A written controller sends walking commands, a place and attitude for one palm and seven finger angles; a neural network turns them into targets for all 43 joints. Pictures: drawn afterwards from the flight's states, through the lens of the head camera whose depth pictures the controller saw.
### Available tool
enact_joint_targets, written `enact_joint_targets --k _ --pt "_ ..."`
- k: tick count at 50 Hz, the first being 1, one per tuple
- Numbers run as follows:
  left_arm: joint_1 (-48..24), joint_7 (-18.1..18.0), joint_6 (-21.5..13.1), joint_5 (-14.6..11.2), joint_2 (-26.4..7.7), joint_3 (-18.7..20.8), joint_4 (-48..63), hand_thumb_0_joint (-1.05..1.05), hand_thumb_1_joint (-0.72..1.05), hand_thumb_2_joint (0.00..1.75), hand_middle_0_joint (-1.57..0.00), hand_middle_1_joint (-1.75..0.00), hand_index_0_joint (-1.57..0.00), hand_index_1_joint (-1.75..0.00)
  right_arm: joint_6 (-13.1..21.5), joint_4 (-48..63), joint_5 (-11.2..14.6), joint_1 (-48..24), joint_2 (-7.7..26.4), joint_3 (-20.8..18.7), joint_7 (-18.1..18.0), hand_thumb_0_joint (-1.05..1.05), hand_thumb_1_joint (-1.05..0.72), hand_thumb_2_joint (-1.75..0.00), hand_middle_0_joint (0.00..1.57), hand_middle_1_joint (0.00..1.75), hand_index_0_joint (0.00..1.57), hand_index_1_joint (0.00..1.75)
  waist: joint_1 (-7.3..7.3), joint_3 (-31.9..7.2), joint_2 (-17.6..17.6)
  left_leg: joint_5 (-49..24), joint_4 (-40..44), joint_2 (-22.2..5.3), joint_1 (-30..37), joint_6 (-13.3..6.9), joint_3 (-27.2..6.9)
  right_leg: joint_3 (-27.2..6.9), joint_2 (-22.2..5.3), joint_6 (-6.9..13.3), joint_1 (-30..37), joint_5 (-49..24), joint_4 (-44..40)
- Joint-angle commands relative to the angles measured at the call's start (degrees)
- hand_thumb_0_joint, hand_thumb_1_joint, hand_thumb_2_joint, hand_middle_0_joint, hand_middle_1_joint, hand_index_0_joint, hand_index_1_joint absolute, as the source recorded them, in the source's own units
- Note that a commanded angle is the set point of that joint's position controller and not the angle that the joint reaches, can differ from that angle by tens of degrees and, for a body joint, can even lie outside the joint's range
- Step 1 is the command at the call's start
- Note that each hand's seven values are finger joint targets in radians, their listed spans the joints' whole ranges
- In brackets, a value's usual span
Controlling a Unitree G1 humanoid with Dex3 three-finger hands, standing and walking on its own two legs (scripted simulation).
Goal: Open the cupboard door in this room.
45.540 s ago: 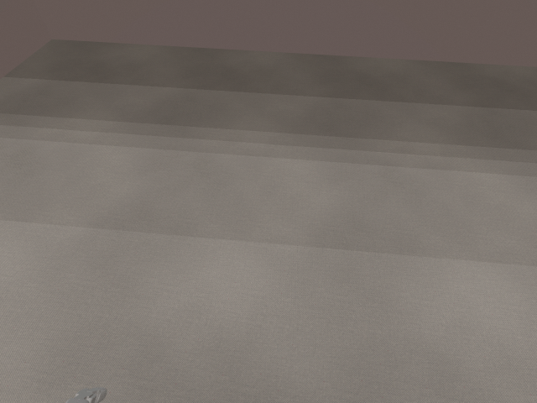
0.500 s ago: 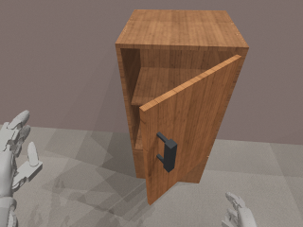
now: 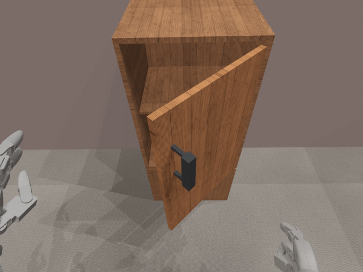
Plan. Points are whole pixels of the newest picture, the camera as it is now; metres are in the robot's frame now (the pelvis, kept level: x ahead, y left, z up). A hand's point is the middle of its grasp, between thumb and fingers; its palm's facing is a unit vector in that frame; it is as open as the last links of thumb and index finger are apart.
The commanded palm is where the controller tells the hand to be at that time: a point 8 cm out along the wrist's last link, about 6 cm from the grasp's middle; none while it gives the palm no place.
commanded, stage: step back with the hand held close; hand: left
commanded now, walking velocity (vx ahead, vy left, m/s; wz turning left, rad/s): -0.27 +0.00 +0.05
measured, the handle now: (182, 167) +0.35 +0.03 +0.02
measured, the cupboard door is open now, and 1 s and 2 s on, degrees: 45 45 45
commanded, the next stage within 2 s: stop stepping back and stand still in 0.96 s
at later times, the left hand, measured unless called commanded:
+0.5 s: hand out of the picture +0.11 +0.30 +0.16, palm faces +0.50 -0.72 -0.48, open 7.4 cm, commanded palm +0.04 +0.32 +0.17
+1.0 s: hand out of the picture +0.03 +0.32 +0.17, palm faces +0.45 -0.80 -0.40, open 7.4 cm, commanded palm -0.03 +0.35 +0.17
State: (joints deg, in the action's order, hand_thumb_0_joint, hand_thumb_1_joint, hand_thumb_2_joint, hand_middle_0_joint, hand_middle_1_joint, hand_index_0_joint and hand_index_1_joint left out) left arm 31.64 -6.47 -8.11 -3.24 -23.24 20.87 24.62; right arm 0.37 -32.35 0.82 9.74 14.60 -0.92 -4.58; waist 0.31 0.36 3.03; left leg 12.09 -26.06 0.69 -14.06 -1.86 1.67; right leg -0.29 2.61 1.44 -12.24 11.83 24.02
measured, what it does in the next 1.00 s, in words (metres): walks backwards: right foot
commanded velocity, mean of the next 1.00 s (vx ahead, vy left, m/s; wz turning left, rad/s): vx -0.35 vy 0.00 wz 0.00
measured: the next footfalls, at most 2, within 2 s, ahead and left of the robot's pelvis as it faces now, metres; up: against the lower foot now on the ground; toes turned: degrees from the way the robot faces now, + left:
right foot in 0.42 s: -0.06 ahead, -0.10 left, +0.00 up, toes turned +8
right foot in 1.08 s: -0.26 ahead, -0.09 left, +0.00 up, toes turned -1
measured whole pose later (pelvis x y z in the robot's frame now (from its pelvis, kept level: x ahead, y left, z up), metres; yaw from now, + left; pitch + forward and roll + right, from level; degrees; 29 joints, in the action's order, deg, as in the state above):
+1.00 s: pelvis -0.16 +0.05 -0.01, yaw +1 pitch +3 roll -6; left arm 30.6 -8.8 -12.2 -3.8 -25.7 24.5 31.7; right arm 6.9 -35.6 -1.2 9.9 10.5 -0.3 -2.8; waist 1.3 -2.0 1.1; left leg -5.3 -16.5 -1.3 -27.4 -4.2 1.8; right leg 1.8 6.1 1.9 -12.4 31.2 43.7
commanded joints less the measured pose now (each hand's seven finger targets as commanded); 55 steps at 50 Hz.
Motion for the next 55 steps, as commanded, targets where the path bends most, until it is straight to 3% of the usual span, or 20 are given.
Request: enact_joint_targets --k 1,12,16,20,23,26,28,33,35,37,38,40,43,48,50,51,52,53,54,55 --pt "0.2 -2.4 -4.1 0.1 -11.4 10.0 12.7 0.00 0.90 0.90 -0.20 -0.30 -0.20 -0.30 2.5 9.7 0.4 -5.0 5.3 -2.2 -0.6 0.00 -0.90 -0.90 0.20 0.30 0.20 0.30 0.30 -8.9 -1.7 -13.1 0.6 -4.3 0.9 0.3 -4.4 -5.6 -6.5 -0.6 2.7 -18.4 -1.1" --pt "-1.3 -4.2 -6.7 2.0 -10.8 10.2 14.7 0.00 0.90 0.90 -0.20 -0.30 -0.20 -0.30 4.9 9.4 -0.1 -3.2 6.4 -2.1 -0.9 0.00 -0.90 -0.90 0.20 0.30 0.20 0.30 -0.47 -2.5 0.8 17.2 5.6 -6.4 -13.7 -1.9 -9.3 -6.0 -4.4 -0.9 -0.7 9.0 -1.4" --pt "-3.3 -4.3 -7.5 3.4 -10.0 11.2 15.9 0.00 0.90 0.90 -0.20 -0.30 -0.20 -0.30 6.7 9.6 -0.6 -3.1 6.7 -2.2 -1.3 0.00 -0.90 -0.90 0.20 0.30 0.20 0.30 0.35 -3.9 8.5 29.6 16.3 -12.8 -27.8 -4.8 -16.9 -1.6 0.8 -2.5 12.6 1.7 15.9" --pt "-3.3 -3.4 -7.9 3.6 -10.0 12.0 14.9 0.00 0.90 0.90 -0.20 -0.30 -0.20 -0.30 8.3 8.6 -1.2 -3.0 5.8 -2.4 -0.9 0.00 -0.90 -0.90 0.20 0.30 0.20 0.30 0.25 -2.8 5.9 29.4 15.2 -14.3 -29.5 -6.3 -18.0 -2.7 1.8 -2.2 12.5 5.0 19.0" --pt "-2.2 -3.2 -8.6 1.8 -9.8 10.7 16.8 0.00 0.90 0.90 -0.20 -0.30 -0.20 -0.30 9.1 6.9 -1.4 -2.4 5.1 -2.1 -0.2 0.00 -0.90 -0.90 0.20 0.30 0.20 0.30 -0.35 -3.9 3.6 14.7 9.0 -9.5 -14.0 -2.7 -13.4 -5.2 -0.8 0.1 1.7 0.4 5.6" --pt "-3.5 -3.3 -8.8 1.1 -9.9 9.2 17.4 0.00 0.90 0.90 -0.20 -0.30 -0.20 -0.30 9.1 5.6 -0.6 -2.9 4.8 -2.4 0.1 0.00 -0.90 -0.90 0.20 0.30 0.20 0.30 -0.57 -11.7 -1.5 -1.5 0.2 -6.4 -0.1 -0.1 -7.2 -8.9 -3.8 0.2 -3.8 -7.9 2.2" --pt "-1.2 -3.5 -8.3 0.6 -11.7 10.8 16.7 0.00 0.90 0.90 -0.20 -0.30 -0.20 -0.30 8.4 5.2 -0.7 -3.0 4.5 -2.6 0.1 0.00 -0.90 -0.90 0.20 0.30 0.20 0.30 -0.75 -12.6 -4.4 -1.6 -3.3 -5.0 2.6 0.6 -5.4 -10.6 -5.7 0.9 -6.9 -7.7 -0.5" --pt "-3.0 -4.0 -8.4 0.7 -14.2 12.2 17.0 0.00 0.90 0.90 -0.20 -0.30 -0.20 -0.30 6.8 5.2 -0.8 -4.5 4.0 -2.5 0.0 0.00 -0.90 -0.90 0.20 0.30 0.20 0.30 -1.40 -5.5 -4.0 2.3 -12.1 -1.0 3.8 2.5 -4.0 -14.0 -10.7 4.2 -18.9 0.0 -7.8" --pt "-2.9 -3.8 -8.2 0.6 -13.4 11.5 15.5 0.00 0.90 0.90 -0.20 -0.30 -0.20 -0.30 6.2 5.5 -0.6 -4.2 3.9 -2.2 -0.2 0.00 -0.90 -0.90 0.20 0.30 0.20 0.30 -1.50 -4.6 -4.5 -1.5 -8.5 -1.7 3.2 2.3 -5.2 -10.8 -8.2 2.6 -17.5 -2.4 -5.4" --pt "-3.1 -3.4 -8.5 0.4 -13.7 11.6 15.2 0.00 0.90 0.90 -0.20 -0.30 -0.20 -0.30 6.1 6.3 -0.1 -4.8 4.9 -2.1 -0.4 0.00 -0.90 -0.90 0.20 0.30 0.20 0.30 -1.11 -3.6 0.1 0.8 -1.1 -4.7 1.7 1.3 -8.3 -7.1 -3.3 0.2 -15.8 3.6 -2.7" --pt "-2.9 -3.1 -8.8 0.5 -13.5 11.4 15.2 0.00 0.90 0.90 -0.20 -0.30 -0.20 -0.30 6.5 6.8 -0.3 -6.2 5.6 -2.1 -0.7 0.00 -0.90 -0.90 0.20 0.30 0.20 0.30 -0.84 -1.9 5.8 8.3 6.7 -8.2 -3.8 0.2 -12.0 -4.3 0.2 -1.0 -11.7 8.8 1.2" --pt "-4.0 -2.6 -9.6 1.6 -12.2 13.1 16.2 0.00 0.90 0.90 -0.20 -0.30 -0.20 -0.30 7.8 7.4 -1.5 -6.5 7.6 -2.6 -0.7 0.00 -0.90 -0.90 0.20 0.30 0.20 0.30 0.12 -4.8 16.9 37.0 26.4 -18.9 -27.0 -4.4 -27.1 -1.2 7.0 -2.1 10.4 11.9 25.8" --pt "-3.1 -2.5 -9.2 0.8 -12.3 11.8 17.9 0.00 0.90 0.90 -0.20 -0.30 -0.20 -0.30 8.8 6.2 -1.8 -5.4 5.0 -3.2 0.4 0.00 -0.90 -0.90 0.20 0.30 0.20 0.30 1.43 -10.6 5.8 21.5 20.9 -16.6 -14.2 -3.1 -18.7 -1.2 4.9 -0.4 2.8 16.7 32.4" --pt "-3.2 -3.4 -7.6 -0.6 -11.4 9.4 19.7 0.00 0.90 0.90 -0.20 -0.30 -0.20 -0.30 9.7 3.9 -1.7 -4.4 3.8 -2.4 1.3 0.00 -0.90 -0.90 0.20 0.30 0.20 0.30 0.59 -13.6 12.2 12.8 21.2 -12.7 -2.7 1.6 -9.6 3.8 3.8 0.8 1.1 20.9 17.8" --pt "-4.7 -3.2 -8.2 -1.3 -11.8 9.7 19.0 0.00 0.90 0.90 -0.20 -0.30 -0.20 -0.30 9.5 3.0 -2.2 -3.9 3.4 -2.0 1.5 0.00 -0.90 -0.90 0.20 0.30 0.20 0.30 0.62 -14.2 10.1 7.4 19.8 -12.7 0.7 4.8 -8.5 3.4 2.5 2.0 2.6 20.1 5.2" --pt "-5.6 -3.1 -8.5 -1.4 -12.2 10.0 18.7 0.00 0.90 0.90 -0.20 -0.30 -0.20 -0.30 9.0 2.8 -2.3 -3.6 3.3 -2.0 1.7 0.00 -0.90 -0.90 0.20 0.30 0.20 0.30 0.63 -12.8 7.1 5.0 14.8 -10.9 1.6 6.4 -6.0 1.3 0.4 3.2 1.3 16.9 -3.1" --pt "-7.0 -3.1 -9.3 -1.2 -13.7 10.6 18.7 0.00 0.90 0.90 -0.20 -0.30 -0.20 -0.30 8.4 2.0 -1.8 -2.6 3.2 -1.9 1.8 0.00 -0.90 -0.90 0.20 0.30 0.20 0.30 -0.02 -11.9 -1.1 1.4 1.5 -7.5 7.0 6.6 -2.1 -6.6 -6.7 5.9 -7.0 14.7 -10.5" --pt "-7.4 -3.7 -10.0 -1.0 -16.8 12.9 19.7 0.00 0.90 0.90 -0.20 -0.30 -0.20 -0.30 8.0 1.2 -2.1 -2.4 2.8 -1.9 1.8 0.00 -0.90 -0.90 0.20 0.30 0.20 0.30 -0.28 -12.0 -6.5 0.4 -14.1 -4.6 11.0 6.2 -4.1 -18.2 -16.8 9.6 -18.1 11.7 -15.8" --pt "-9.6 -4.1 -10.5 0.0 -18.2 13.7 21.1 0.00 0.90 0.90 -0.20 -0.30 -0.20 -0.30 8.7 1.9 -3.0 -3.8 2.6 -1.0 1.6 0.00 -0.90 -0.90 0.20 0.30 0.20 0.30 0.45 -8.6 -7.9 5.8 -22.2 -1.1 7.3 5.9 -2.4 -16.4 -20.5 10.4 -19.0 2.4 -15.0" --pt "-10.5 -3.3 -9.7 0.4 -15.1 10.4 17.5 0.00 0.90 0.90 -0.20 -0.30 -0.20 -0.30 9.2 1.7 -2.1 -3.0 2.8 -1.3 1.6 0.00 -0.90 -0.90 0.20 0.30 0.20 0.30 -0.21 -8.1 -11.8 7.4 -28.4 -0.2 2.7 5.2 -4.3 -11.8 -19.2 9.7 -17.6 1.5 -10.2"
